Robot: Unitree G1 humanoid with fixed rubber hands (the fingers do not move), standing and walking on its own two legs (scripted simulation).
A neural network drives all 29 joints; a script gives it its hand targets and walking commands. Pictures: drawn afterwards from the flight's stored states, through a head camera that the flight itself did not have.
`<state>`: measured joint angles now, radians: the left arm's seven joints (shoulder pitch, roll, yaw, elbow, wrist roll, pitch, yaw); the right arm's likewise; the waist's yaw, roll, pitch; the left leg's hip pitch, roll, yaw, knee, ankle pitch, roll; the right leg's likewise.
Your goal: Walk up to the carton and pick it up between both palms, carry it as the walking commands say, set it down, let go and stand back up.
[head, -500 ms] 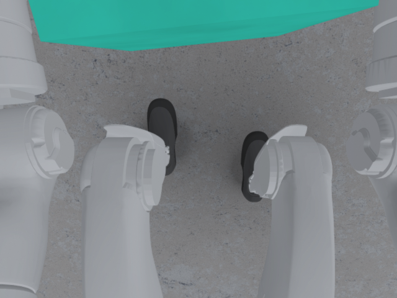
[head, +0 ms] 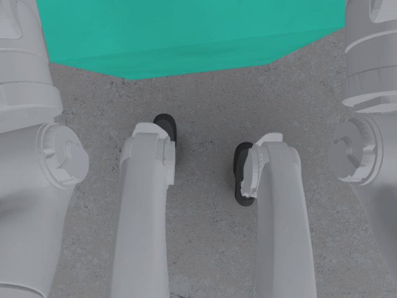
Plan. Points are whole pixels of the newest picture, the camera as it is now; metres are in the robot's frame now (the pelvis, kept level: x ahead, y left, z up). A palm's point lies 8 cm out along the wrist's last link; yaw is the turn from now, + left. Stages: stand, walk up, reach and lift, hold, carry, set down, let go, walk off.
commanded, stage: reach and lift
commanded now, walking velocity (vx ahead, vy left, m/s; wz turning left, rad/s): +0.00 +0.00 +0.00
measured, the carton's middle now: out of the picture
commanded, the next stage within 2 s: none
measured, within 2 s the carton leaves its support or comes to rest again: neither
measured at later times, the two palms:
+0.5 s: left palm out of the picture +0.51 +0.26 +0.00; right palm out of the picture +0.55 -0.13 +0.01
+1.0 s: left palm out of the picture +0.51 +0.25 -0.01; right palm out of the picture +0.53 -0.14 +0.00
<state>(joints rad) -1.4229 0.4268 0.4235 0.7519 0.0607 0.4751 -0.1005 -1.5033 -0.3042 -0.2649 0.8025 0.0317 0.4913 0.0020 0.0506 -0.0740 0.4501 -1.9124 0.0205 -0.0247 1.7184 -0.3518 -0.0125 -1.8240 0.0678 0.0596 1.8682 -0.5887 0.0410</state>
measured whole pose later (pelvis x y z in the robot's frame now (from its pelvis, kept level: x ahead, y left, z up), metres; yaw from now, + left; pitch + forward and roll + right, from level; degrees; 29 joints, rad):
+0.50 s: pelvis -0.01 +0.01 +0.05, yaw +0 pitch +31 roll +0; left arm -1.32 0.31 0.49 0.76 0.21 0.57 -0.10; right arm -1.40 -0.29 -0.33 0.91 -0.11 0.53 0.12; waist 0.05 -0.07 0.20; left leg -1.78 0.01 -0.04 1.52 -0.29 -0.02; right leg -1.70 0.07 0.06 1.66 -0.52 0.04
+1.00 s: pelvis +0.00 +0.01 +0.10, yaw +0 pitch +23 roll -1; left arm -1.21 0.31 0.38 0.50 0.08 0.51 -0.05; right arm -1.21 -0.23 -0.35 0.53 0.04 0.51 0.04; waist 0.05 -0.08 0.52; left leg -1.48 0.01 -0.04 1.37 -0.29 -0.03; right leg -1.39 0.07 0.07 1.49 -0.49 0.04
